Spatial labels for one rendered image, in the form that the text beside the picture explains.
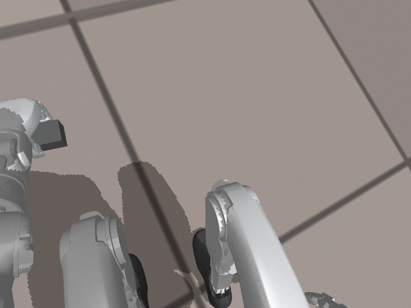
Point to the small box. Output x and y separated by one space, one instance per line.
50 135

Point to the right robot foot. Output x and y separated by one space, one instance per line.
203 264

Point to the right robot hand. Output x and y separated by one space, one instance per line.
322 300

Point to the left robot arm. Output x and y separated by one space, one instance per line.
17 240

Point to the left robot hand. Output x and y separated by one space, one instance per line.
24 114

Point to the left robot foot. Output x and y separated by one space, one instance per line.
141 284

